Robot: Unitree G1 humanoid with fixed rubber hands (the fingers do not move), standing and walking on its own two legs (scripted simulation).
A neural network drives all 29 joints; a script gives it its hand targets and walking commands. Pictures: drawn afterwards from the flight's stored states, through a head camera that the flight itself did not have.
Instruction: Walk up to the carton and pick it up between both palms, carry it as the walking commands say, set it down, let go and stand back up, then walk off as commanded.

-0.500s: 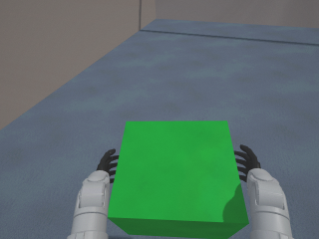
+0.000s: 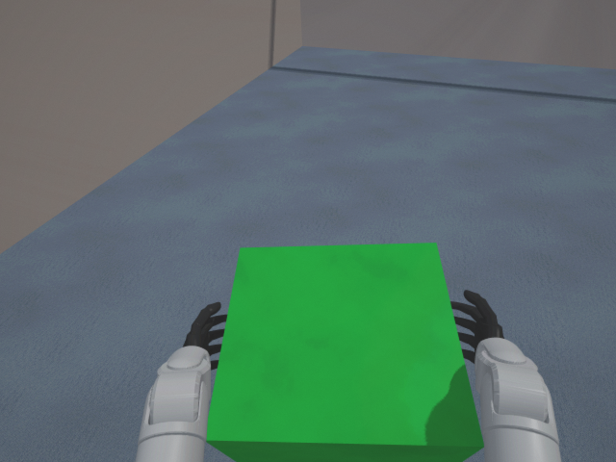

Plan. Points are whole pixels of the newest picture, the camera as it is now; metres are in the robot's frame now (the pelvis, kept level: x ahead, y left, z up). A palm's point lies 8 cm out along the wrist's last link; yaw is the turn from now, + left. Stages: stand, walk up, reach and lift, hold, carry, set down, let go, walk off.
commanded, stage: hold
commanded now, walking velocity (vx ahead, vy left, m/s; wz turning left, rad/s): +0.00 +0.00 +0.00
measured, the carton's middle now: (339, 360) +0.30 -0.01 -0.05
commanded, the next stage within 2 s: carry in 0.58 s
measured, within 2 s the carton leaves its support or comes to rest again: neither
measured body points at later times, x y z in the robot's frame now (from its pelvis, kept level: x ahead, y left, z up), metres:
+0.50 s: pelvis -0.01 +0.00 +0.00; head -0.06 -0.01 +0.45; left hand +0.27 +0.19 +0.03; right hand +0.28 -0.20 +0.03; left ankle -0.02 +0.13 -0.75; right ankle +0.02 -0.12 -0.75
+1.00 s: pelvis -0.08 +0.02 -0.02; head -0.06 +0.03 +0.43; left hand +0.17 +0.25 +0.03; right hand +0.23 -0.13 +0.05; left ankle -0.02 +0.11 -0.75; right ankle -0.06 -0.12 -0.70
